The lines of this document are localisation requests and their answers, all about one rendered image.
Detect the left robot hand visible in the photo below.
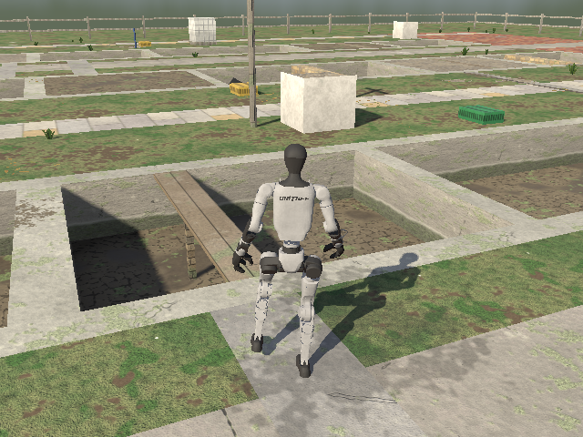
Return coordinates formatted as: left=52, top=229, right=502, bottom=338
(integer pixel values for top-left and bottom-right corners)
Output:
left=232, top=251, right=253, bottom=273

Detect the robot left upper arm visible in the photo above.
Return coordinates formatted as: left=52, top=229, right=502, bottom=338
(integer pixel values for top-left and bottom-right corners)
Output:
left=248, top=182, right=276, bottom=233

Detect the robot right forearm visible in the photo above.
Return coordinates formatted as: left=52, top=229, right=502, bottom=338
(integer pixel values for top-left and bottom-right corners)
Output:
left=328, top=219, right=343, bottom=248

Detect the humanoid robot torso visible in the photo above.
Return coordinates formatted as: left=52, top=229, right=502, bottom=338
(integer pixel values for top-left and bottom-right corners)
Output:
left=272, top=179, right=315, bottom=273

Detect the robot right upper arm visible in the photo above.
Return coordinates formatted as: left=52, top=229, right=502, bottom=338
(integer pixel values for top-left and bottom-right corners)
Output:
left=313, top=184, right=338, bottom=233

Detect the right robot hand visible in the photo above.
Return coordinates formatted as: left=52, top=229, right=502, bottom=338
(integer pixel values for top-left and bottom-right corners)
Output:
left=323, top=243, right=344, bottom=259

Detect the robot right foot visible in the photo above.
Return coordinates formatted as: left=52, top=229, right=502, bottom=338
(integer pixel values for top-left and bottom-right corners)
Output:
left=296, top=354, right=311, bottom=378

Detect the robot left forearm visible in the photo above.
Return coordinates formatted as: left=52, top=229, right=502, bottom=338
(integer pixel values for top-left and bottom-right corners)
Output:
left=235, top=218, right=256, bottom=256

